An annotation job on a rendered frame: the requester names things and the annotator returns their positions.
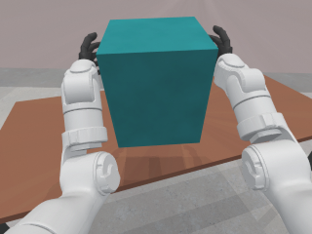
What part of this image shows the robot right upper arm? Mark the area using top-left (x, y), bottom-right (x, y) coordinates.
top-left (242, 138), bottom-right (312, 234)

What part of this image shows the robot right hand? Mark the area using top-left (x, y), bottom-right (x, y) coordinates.
top-left (209, 25), bottom-right (233, 64)

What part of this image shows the table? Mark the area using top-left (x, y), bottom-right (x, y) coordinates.
top-left (0, 74), bottom-right (312, 234)

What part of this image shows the carton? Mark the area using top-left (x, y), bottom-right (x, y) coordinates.
top-left (96, 17), bottom-right (218, 148)

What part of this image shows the right robot forearm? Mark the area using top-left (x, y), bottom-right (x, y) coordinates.
top-left (214, 53), bottom-right (312, 178)

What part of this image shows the robot left hand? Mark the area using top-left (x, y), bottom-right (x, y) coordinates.
top-left (78, 32), bottom-right (100, 75)

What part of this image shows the left robot forearm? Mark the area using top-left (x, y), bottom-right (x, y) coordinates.
top-left (59, 58), bottom-right (108, 189)

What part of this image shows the robot left upper arm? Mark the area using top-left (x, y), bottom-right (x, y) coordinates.
top-left (4, 151), bottom-right (121, 234)

